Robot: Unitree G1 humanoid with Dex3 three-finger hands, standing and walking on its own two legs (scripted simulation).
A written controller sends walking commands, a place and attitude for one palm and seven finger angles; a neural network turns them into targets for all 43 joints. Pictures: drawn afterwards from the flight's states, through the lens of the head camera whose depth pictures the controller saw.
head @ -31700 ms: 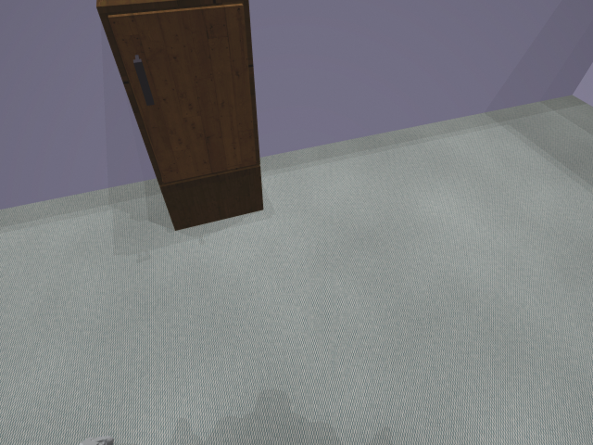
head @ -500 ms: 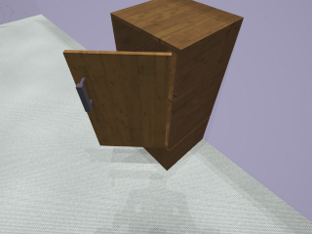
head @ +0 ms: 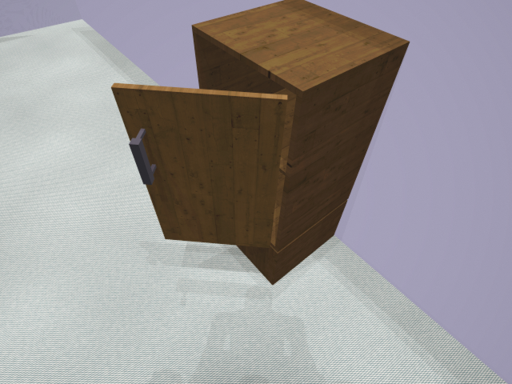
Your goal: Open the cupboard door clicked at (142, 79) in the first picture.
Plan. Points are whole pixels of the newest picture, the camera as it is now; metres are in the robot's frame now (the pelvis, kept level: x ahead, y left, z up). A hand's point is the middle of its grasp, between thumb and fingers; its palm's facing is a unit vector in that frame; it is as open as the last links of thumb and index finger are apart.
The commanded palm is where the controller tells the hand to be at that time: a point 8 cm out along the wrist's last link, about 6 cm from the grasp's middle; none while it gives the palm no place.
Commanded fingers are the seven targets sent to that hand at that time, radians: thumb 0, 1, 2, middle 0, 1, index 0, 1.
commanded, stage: come to a stop and stand still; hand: left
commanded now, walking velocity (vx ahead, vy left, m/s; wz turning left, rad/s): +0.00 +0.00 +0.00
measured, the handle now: (145, 157) +0.61 +0.31 -0.05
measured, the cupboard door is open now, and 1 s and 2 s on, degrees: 45 45 45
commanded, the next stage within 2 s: look again from close up in 0.34 s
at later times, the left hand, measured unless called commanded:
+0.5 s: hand out of the picture +0.01 +0.18 -0.18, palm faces +0.02 -0.98 -0.20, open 7.4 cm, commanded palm none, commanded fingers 0.00 0.90 0.90 -0.20 -0.30 -0.20 -0.30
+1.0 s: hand out of the picture +0.00 +0.22 -0.18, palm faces -0.02 -0.97 -0.22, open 7.4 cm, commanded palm none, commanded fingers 0.00 0.90 0.90 -0.20 -0.30 -0.20 -0.30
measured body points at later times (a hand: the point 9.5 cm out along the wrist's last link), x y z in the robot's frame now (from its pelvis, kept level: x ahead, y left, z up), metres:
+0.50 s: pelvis +0.01 +0.01 +0.00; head +0.03 +0.01 +0.45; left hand +0.01 +0.23 -0.16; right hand +0.00 -0.21 -0.16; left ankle +0.00 +0.14 -0.74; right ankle -0.05 -0.09 -0.74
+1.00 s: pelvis -0.01 +0.04 -0.01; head +0.00 +0.03 +0.44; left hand +0.00 +0.27 -0.16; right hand -0.01 -0.19 -0.17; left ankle +0.00 +0.15 -0.74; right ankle -0.05 -0.09 -0.74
